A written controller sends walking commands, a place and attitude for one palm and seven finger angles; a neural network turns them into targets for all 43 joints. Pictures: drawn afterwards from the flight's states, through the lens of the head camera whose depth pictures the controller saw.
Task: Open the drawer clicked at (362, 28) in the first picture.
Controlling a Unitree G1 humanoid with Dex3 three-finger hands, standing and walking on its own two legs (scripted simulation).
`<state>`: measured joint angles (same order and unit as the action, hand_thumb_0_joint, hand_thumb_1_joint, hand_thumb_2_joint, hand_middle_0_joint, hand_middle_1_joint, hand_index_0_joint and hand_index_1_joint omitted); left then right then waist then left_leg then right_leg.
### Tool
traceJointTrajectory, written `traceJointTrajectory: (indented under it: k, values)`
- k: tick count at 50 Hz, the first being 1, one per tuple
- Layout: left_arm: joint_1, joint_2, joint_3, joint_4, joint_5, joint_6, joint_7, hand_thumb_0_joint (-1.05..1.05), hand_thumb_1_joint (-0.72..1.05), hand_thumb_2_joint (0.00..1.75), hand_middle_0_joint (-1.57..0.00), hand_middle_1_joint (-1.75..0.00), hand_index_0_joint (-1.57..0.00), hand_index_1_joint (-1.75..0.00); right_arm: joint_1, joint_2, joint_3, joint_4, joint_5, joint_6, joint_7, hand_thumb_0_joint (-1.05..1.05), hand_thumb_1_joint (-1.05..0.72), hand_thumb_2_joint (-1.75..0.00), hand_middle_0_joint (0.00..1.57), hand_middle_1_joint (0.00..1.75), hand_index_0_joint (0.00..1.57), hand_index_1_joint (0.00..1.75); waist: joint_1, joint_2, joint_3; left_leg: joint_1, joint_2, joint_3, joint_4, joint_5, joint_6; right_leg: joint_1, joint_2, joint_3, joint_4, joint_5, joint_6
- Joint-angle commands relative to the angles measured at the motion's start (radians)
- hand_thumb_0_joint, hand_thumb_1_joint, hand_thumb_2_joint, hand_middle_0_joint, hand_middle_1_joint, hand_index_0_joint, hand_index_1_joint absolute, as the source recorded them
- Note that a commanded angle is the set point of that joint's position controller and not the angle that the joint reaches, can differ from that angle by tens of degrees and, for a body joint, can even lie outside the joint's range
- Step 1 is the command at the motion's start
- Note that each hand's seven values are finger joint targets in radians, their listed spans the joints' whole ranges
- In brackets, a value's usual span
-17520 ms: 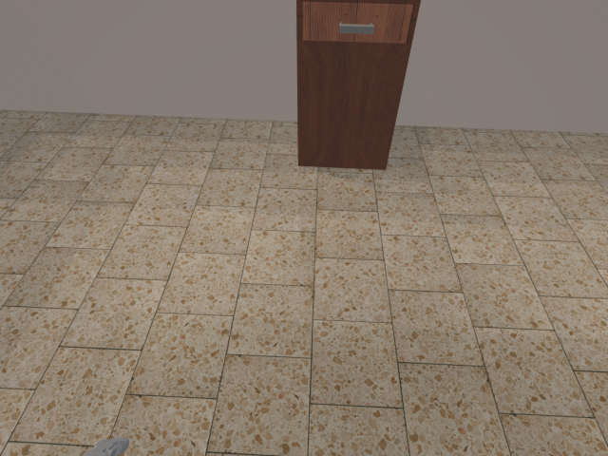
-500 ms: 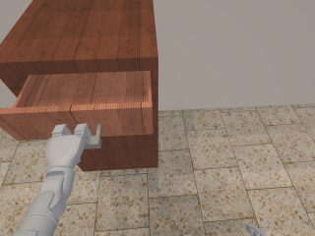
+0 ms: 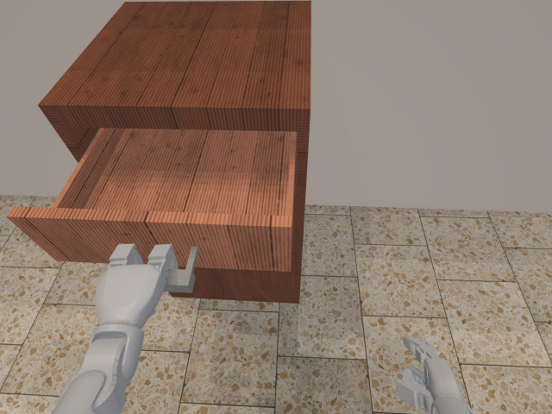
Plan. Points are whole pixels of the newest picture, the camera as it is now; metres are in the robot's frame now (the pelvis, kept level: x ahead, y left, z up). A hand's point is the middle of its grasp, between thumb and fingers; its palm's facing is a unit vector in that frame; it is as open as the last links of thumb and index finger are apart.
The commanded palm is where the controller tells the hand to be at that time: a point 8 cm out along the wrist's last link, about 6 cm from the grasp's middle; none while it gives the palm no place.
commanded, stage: pull the drawer open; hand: left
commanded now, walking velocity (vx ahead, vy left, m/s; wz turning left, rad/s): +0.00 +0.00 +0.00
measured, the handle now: (152, 265) +0.33 +0.23 +0.00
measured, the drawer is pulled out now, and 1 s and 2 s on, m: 0.21 0.30 0.30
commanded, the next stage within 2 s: open the thumb to release the handle in 0.74 s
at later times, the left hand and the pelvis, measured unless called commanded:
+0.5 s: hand (127, 363) +0.19 +0.23 -0.02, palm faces -0.02 -0.07 -1.00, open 5.8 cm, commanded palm +0.14 +0.24 +0.04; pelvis +0.00 -0.01 -0.01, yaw -2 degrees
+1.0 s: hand (121, 371) +0.18 +0.23 -0.01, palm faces +0.03 -0.06 -1.00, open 6.2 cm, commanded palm +0.15 +0.23 +0.04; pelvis -0.01 -0.01 -0.02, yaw -1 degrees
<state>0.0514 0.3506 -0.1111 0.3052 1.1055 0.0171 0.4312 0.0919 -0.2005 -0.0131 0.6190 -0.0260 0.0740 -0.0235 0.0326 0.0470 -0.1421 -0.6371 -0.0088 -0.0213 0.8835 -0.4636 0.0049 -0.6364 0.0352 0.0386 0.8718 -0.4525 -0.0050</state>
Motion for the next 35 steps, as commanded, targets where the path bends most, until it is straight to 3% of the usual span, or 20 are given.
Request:
traceJointTrajectory:
  k: [1, 5, 6, 9, 12, 13, 14, 16, 20, 21, 22, 23, 25, 26, 29, 31, 35]
  values:
    - [-0.098, 0.176, 0.148, -0.194, -0.029, -0.008, 0.038, 0.0, 0.9, 0.9, -0.4, -1.35, -0.4, -1.35, -0.026, -0.135, -0.057, -0.129, -0.005, -0.046, -0.026, 0.0, -0.9, -0.9, 0.2, 0.3, 0.2, 0.3, 0.007, -0.027, -0.261, 0.192, -0.027, 0.034, -0.082, 0.445, 0.017, 0.151, 0.017, -0.027, -0.104, 0.472, -0.039]
    - [0.113, 0.194, 0.198, -0.246, -0.049, -0.033, 0.037, 0.0, 0.9, 0.9, -0.4, -1.35, -0.4, -1.35, -0.051, -0.13, -0.053, -0.153, -0.001, -0.056, -0.016, 0.0, -0.9, -0.9, 0.2, 0.3, 0.2, 0.3, 0.048, -0.037, -0.285, 0.168, -0.034, 0.042, -0.096, 0.45, 0.014, 0.215, 0.012, 0.002, -0.102, 0.532, -0.04]
    - [0.15, 0.163, 0.178, -0.266, -0.059, -0.035, 0.036, 0.0, 0.9, 0.9, -0.4, -1.35, -0.4, -1.35, -0.049, -0.131, -0.056, -0.159, 0.0, -0.059, -0.011, 0.0, -0.9, -0.9, 0.2, 0.3, 0.2, 0.3, 0.039, -0.035, -0.259, 0.16, -0.033, 0.044, -0.096, 0.435, 0.016, 0.209, 0.011, -0.002, -0.107, 0.531, -0.04]
    - [0.273, 0.208, 0.248, -0.294, -0.065, -0.047, 0.05, 0.0, 0.9, 0.9, -0.4, -1.35, -0.4, -1.35, -0.061, -0.139, -0.059, -0.165, 0.0, -0.062, -0.003, 0.0, -0.9, -0.9, 0.2, 0.3, 0.2, 0.3, 0.055, -0.042, -0.225, 0.125, -0.033, 0.044, -0.105, 0.408, 0.012, 0.218, 0.012, 0.013, -0.108, 0.522, -0.044]
    - [0.35, 0.175, 0.219, -0.383, -0.058, -0.051, 0.072, 0.0, 0.9, 0.9, -0.4, -1.35, -0.4, -1.35, -0.068, -0.139, -0.059, -0.178, -0.007, -0.063, 0.013, 0.0, -0.9, -0.9, 0.2, 0.3, 0.2, 0.3, 0.053, -0.011, -0.219, 0.122, -0.034, 0.05, -0.098, 0.387, 0.012, 0.183, 0.01, 0.011, -0.094, 0.481, -0.046]
    - [0.379, 0.182, 0.232, -0.39, -0.057, -0.052, 0.08, 0.0, 0.9, 0.9, -0.4, -1.35, -0.4, -1.35, -0.06, -0.141, -0.066, -0.173, -0.008, -0.065, 0.016, 0.0, -0.9, -0.9, 0.2, 0.3, 0.2, 0.3, 0.049, -0.005, -0.208, 0.123, -0.032, 0.049, -0.093, 0.388, 0.012, 0.177, 0.012, 0.011, -0.092, 0.482, -0.048]
    - [0.43, 0.206, 0.27, -0.406, -0.06, -0.053, 0.089, 0.0, 0.9, 0.9, -0.4, -1.35, -0.4, -1.35, -0.07, -0.144, -0.067, -0.177, -0.008, -0.063, 0.018, 0.0, -0.9, -0.9, 0.2, 0.3, 0.2, 0.3, 0.066, 0.01, -0.215, 0.121, -0.032, 0.047, -0.094, 0.404, 0.009, 0.189, 0.014, 0.017, -0.088, 0.495, -0.053]
    - [0.489, 0.19, 0.261, -0.423, -0.058, -0.052, 0.107, 0.0, 0.9, 0.9, -0.4, -1.35, -0.4, -1.35, -0.068, -0.141, -0.067, -0.177, -0.012, -0.062, 0.026, 0.0, -0.9, -0.9, 0.2, 0.3, 0.2, 0.3, 0.058, -0.011, -0.208, 0.111, -0.032, 0.046, -0.079, 0.401, 0.009, 0.169, 0.015, 0.016, -0.067, 0.497, -0.052]
    - [0.542, 0.192, 0.271, -0.478, -0.049, -0.056, 0.139, 0.0, 0.9, 0.9, -0.4, -1.35, -0.4, -1.35, -0.081, -0.149, -0.067, -0.181, -0.021, -0.06, 0.037, 0.0, -0.9, -0.9, 0.2, 0.3, 0.2, 0.3, 0.055, -0.011, -0.212, 0.108, -0.031, 0.043, -0.054, 0.397, 0.009, 0.116, 0.018, 0.018, -0.044, 0.459, -0.051]
    - [0.558, 0.169, 0.253, -0.482, -0.051, -0.056, 0.143, 0.0, 0.9, 0.9, -0.4, -1.35, -0.4, -1.35, -0.074, -0.145, -0.073, -0.178, -0.02, -0.063, 0.038, 0.0, -0.9, -0.9, 0.2, 0.3, 0.2, 0.3, 0.048, -0.008, -0.199, 0.104, -0.029, 0.04, -0.05, 0.388, 0.011, 0.111, 0.018, 0.01, -0.042, 0.456, -0.051]
    - [0.588, 0.183, 0.27, -0.49, -0.048, -0.057, 0.151, 0.0, 0.9, 0.9, -0.4, -1.35, -0.4, -1.35, -0.082, -0.145, -0.068, -0.184, -0.022, -0.063, 0.041, 0.0, -0.9, -0.9, 0.2, 0.3, 0.2, 0.3, 0.059, -0.011, -0.208, 0.104, -0.031, 0.04, -0.045, 0.392, 0.01, 0.099, 0.02, 0.014, -0.034, 0.445, -0.052]
    - [0.589, 0.169, 0.257, -0.497, -0.049, -0.057, 0.154, 0.0, 0.9, 0.9, -0.4, -1.35, -0.4, -1.35, -0.078, -0.146, -0.071, -0.183, -0.021, -0.063, 0.042, 0.0, -0.9, -0.9, 0.2, 0.3, 0.2, 0.3, 0.047, -0.008, -0.191, 0.103, -0.03, 0.037, -0.04, 0.383, 0.011, 0.088, 0.02, 0.008, -0.033, 0.438, -0.052]
    - [0.596, 0.194, 0.281, -0.534, -0.044, -0.06, 0.168, 0.0, 0.9, 0.9, -0.4, -1.35, -0.4, -1.35, -0.09, -0.146, -0.065, -0.19, -0.027, -0.058, 0.043, 0.0, -0.9, -0.9, 0.2, 0.3, 0.2, 0.3, 0.055, -0.012, -0.22, 0.119, -0.031, 0.036, -0.026, 0.409, 0.011, 0.073, 0.018, 0.026, -0.021, 0.449, -0.052]
    - [0.641, 0.17, 0.267, -0.521, -0.047, -0.059, 0.168, 0.0, 0.9, 0.9, -0.4, -1.35, -0.4, -1.35, -0.083, -0.139, -0.07, -0.19, -0.022, -0.06, 0.044, 0.0, -0.9, -0.9, 0.2, 0.3, 0.2, 0.3, 0.055, -0.013, -0.202, 0.116, -0.029, 0.033, -0.024, 0.405, 0.012, 0.074, 0.021, 0.013, -0.02, 0.446, -0.052]
    - [0.687, 0.175, 0.275, -0.552, -0.057, -0.063, 0.167, 0.0, 0.9, 0.9, -0.4, -1.35, -0.4, -1.35, -0.091, -0.139, -0.061, -0.204, -0.02, -0.056, 0.046, 0.0, -0.9, -0.9, 0.2, 0.3, 0.2, 0.3, 0.061, -0.019, -0.189, 0.113, -0.029, 0.028, -0.022, 0.404, 0.013, 0.065, 0.023, 0.017, -0.02, 0.429, -0.054]
    - [0.677, 0.144, 0.229, -0.56, -0.052, -0.055, 0.156, 0.0, 0.9, 0.9, -0.4, -1.35, -0.4, -1.35, -0.098, -0.136, -0.056, -0.21, -0.021, -0.051, 0.05, 0.0, -0.9, -0.9, 0.2, 0.3, 0.2, 0.3, 0.051, -0.015, -0.159, 0.112, -0.028, 0.026, -0.021, 0.372, 0.015, 0.032, 0.024, 0.009, -0.021, 0.376, -0.051]
    - [0.656, 0.192, 0.266, -0.579, -0.05, -0.049, 0.144, 0.0, 0.9, 0.9, -0.4, -1.35, -0.4, -1.35, -0.101, -0.132, -0.041, -0.223, -0.028, -0.052, 0.045, 0.0, -0.9, -0.9, 0.2, 0.3, 0.2, 0.3, 0.062, -0.016, -0.193, 0.127, -0.033, 0.026, -0.013, 0.379, 0.013, 0.035, 0.023, 0.032, -0.019, 0.385, -0.051]
